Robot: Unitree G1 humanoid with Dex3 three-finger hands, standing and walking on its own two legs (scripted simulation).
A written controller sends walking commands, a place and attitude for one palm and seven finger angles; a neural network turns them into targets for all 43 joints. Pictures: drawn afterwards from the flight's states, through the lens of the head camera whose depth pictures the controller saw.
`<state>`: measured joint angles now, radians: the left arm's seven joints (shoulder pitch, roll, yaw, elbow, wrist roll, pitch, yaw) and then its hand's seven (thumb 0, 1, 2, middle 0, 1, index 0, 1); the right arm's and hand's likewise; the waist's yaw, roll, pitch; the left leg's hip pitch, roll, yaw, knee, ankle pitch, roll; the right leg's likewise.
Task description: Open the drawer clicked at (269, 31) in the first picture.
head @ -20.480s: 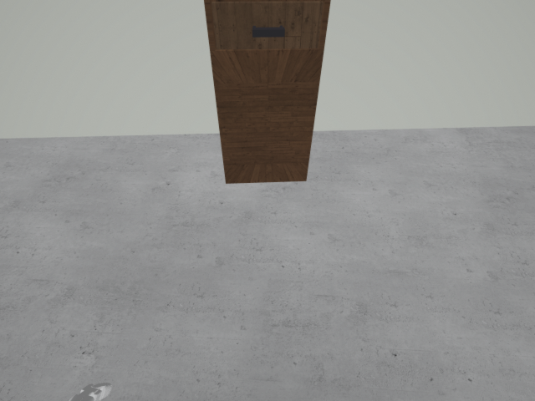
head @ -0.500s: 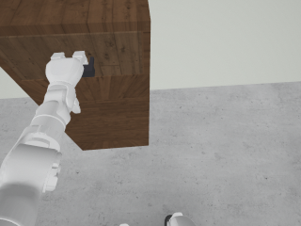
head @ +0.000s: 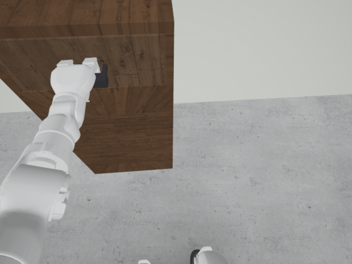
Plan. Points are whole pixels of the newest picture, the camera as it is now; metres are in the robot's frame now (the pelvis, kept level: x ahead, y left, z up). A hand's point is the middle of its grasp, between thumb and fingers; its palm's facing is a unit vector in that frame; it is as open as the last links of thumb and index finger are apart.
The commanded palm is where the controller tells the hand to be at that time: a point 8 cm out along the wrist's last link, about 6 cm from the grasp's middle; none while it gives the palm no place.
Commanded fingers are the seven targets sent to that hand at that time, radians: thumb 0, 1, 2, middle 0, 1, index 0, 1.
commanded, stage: close the thumb around the handle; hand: left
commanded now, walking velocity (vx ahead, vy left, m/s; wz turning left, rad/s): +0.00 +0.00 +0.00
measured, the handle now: (83, 74) +0.56 +0.19 +0.06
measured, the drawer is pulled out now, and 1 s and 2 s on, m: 0.00 0.01 0.06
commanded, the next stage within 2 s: pull the drawer open in 0.08 s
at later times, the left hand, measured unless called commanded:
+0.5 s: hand (83, 98) +0.50 +0.20 +0.04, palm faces -0.03 -0.04 -1.00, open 5.7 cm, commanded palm +0.48 +0.19 +0.09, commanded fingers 0.00 0.90 0.90 -0.40 -1.35 -0.40 -1.35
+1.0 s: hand (82, 98) +0.50 +0.20 +0.04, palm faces -0.05 -0.02 -1.00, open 5.8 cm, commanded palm +0.47 +0.20 +0.09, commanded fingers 0.00 0.90 0.90 -0.40 -1.35 -0.40 -1.35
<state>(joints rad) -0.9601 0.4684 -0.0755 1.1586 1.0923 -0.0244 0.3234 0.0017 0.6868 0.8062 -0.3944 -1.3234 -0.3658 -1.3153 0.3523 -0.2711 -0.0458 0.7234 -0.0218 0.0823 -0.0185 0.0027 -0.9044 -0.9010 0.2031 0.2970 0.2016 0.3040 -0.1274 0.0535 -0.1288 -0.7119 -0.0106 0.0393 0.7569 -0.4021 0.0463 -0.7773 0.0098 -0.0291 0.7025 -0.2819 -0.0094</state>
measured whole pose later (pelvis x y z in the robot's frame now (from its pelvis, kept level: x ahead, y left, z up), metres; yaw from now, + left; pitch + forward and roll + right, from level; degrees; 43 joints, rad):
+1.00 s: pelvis +0.01 +0.00 +0.00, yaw -1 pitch +19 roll -1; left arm -0.86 0.47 -0.05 1.07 1.08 -0.05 0.30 0.02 0.71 0.79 -0.34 -1.35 -0.39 -1.34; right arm 0.33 -0.26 -0.05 0.72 -0.02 0.10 -0.02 0.00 -0.90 -0.90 0.20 0.30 0.20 0.30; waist -0.11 0.06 -0.12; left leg -0.65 -0.01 0.05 0.72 -0.40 0.04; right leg -0.73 0.02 -0.02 0.68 -0.28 -0.01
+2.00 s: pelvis +0.00 -0.01 +0.01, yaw -2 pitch +15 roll +0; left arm -0.60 0.42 -0.02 0.84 1.06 -0.06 0.32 0.03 0.71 0.79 -0.32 -1.35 -0.39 -1.35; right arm 0.33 -0.26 -0.07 0.71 -0.01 0.11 -0.02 0.01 -0.91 -0.90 0.20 0.30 0.20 0.30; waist -0.06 0.07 -0.12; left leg -0.55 0.00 0.07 0.66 -0.38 0.04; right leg -0.65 0.03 0.01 0.64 -0.26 -0.02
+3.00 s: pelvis +0.03 -0.02 +0.02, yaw -3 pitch +8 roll +0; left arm 0.36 0.36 -0.07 -0.12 1.03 0.02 0.32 0.07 0.70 0.75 -0.28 -1.35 -0.42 -1.35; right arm 0.10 -0.23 0.00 0.62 -0.01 0.07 0.01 0.01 -0.90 -0.90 0.20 0.30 0.20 0.30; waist 0.06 0.05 -0.08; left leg -0.31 0.00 0.08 0.57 -0.40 0.02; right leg -0.44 0.04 0.03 0.62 -0.31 -0.03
